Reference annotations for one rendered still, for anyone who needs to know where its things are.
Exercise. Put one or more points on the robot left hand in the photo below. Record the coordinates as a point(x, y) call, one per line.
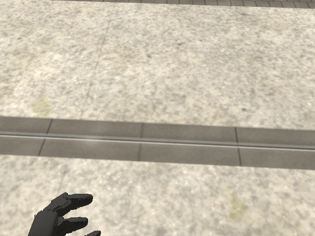
point(50, 220)

